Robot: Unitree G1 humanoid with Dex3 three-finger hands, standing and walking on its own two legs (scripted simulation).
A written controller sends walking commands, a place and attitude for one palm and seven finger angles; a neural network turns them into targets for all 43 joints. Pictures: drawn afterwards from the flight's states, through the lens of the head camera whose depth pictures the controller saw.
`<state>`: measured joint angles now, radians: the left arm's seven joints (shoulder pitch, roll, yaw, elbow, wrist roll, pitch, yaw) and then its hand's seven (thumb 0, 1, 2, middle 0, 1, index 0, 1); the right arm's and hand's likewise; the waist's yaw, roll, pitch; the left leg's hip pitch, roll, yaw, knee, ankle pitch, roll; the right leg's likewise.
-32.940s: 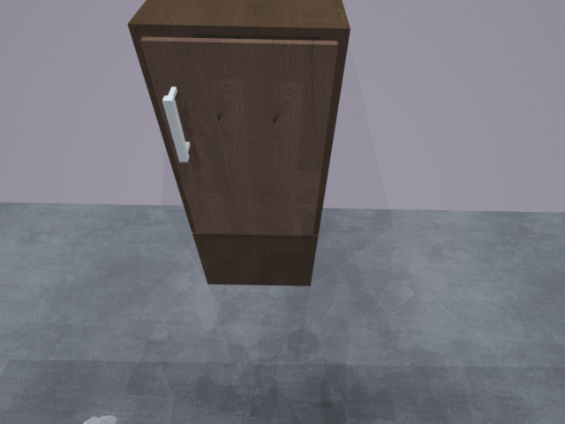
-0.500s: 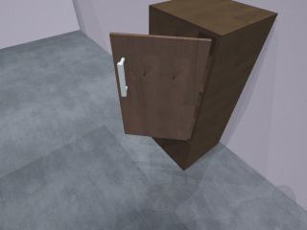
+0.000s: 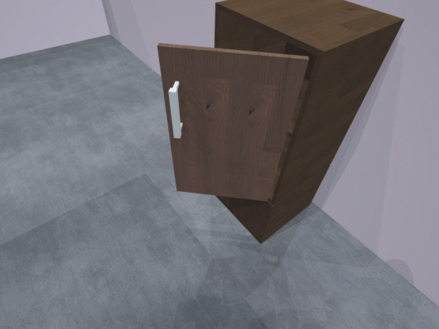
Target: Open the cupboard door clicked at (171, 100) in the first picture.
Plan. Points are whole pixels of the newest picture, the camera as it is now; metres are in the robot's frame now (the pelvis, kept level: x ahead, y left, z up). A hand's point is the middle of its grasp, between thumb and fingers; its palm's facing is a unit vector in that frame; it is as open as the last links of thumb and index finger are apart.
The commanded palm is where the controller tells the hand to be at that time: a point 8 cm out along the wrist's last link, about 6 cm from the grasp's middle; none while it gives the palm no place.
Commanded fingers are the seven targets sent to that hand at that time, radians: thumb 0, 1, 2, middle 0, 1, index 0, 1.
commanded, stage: look again from close up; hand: left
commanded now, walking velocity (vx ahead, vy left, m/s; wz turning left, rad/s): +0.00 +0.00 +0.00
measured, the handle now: (177, 110) +0.66 +0.16 +0.02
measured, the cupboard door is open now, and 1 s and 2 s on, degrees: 45 45 45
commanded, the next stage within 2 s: shuffle to correct the standing spot in 0.10 s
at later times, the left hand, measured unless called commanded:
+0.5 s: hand out of the picture +0.00 +0.17 -0.18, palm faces +0.00 -0.98 -0.18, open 7.3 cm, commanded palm none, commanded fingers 0.00 0.90 0.90 -0.20 -0.30 -0.20 -0.30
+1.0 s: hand (141, 310) +0.20 +0.18 -0.19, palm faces -0.01 -0.97 -0.22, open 7.2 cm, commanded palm none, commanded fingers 0.00 0.90 0.90 -0.20 -0.30 -0.20 -0.30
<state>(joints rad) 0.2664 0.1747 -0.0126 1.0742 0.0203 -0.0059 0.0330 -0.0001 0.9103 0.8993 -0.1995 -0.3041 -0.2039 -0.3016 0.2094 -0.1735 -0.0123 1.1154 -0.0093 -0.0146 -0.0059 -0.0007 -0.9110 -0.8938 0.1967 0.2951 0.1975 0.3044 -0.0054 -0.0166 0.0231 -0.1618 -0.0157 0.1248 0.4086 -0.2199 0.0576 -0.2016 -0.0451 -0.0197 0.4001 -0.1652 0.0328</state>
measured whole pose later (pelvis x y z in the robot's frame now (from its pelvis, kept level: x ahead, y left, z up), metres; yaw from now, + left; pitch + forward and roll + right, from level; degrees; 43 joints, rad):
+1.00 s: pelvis +0.15 -0.01 -0.02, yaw -2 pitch -1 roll -1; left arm 0.23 0.20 0.06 1.00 0.03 0.00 0.03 0.03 0.95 0.90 -0.20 -0.30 -0.20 -0.30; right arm 0.42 -0.04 -0.02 1.16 -0.01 -0.01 -0.05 0.00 -0.91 -0.89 0.20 0.30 0.20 0.30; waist -0.02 -0.01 0.10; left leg -0.06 0.03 0.13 0.58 -0.47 0.03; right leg -0.36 -0.05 -0.11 0.59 -0.12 -0.02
